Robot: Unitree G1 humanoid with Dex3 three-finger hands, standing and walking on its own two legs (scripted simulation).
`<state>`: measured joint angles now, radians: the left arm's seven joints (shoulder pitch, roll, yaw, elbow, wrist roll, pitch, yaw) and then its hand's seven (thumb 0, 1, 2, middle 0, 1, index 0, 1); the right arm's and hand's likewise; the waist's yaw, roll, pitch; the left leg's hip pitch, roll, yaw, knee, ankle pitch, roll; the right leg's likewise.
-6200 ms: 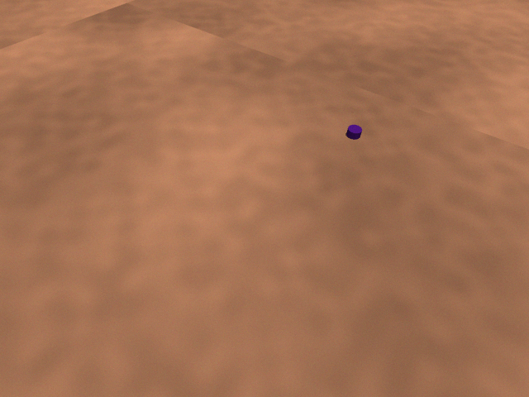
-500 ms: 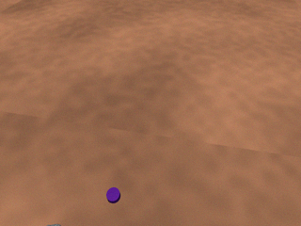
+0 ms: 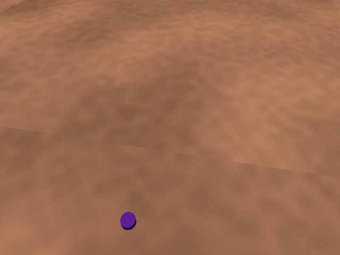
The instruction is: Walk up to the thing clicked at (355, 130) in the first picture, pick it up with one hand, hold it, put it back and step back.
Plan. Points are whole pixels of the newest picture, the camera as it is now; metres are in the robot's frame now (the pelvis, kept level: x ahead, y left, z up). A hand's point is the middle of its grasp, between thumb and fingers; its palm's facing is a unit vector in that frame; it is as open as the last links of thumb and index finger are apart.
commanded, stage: walk up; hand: left
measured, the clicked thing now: (128, 220) +0.42 +0.23 -0.76
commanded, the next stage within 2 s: none
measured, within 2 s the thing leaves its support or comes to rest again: neither
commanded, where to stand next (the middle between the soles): +0.03 +0.00 m, yaw -1 degrees
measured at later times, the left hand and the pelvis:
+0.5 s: hand out of the picture +0.08 +0.30 -0.18, palm faces -0.03 -0.93 -0.38, open 7.4 cm; pelvis -0.06 +0.04 -0.03, yaw +2 degrees
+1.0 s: hand out of the picture +0.05 +0.29 -0.15, palm faces -0.14 -0.92 -0.37, open 7.4 cm; pelvis -0.04 +0.02 +0.00, yaw -4 degrees
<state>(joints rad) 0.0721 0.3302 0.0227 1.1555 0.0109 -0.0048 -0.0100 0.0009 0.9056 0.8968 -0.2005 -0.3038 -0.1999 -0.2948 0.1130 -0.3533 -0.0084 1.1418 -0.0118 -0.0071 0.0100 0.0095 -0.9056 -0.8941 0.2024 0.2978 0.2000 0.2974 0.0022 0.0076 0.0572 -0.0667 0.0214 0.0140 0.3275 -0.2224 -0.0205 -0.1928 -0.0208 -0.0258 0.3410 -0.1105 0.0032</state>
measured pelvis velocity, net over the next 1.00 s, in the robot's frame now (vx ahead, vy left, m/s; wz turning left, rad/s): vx -0.04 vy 0.02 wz -0.07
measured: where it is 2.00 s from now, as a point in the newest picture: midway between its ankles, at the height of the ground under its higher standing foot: outside the picture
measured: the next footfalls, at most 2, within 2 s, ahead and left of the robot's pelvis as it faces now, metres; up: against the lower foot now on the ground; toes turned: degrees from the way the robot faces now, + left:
right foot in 1.06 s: +0.08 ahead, -0.13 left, +0.00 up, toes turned -4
left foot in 1.58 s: +0.00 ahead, +0.15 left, +0.00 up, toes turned +1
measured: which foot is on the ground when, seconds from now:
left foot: down 0.00-1.00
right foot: down 0.00-0.52, up 0.54-1.00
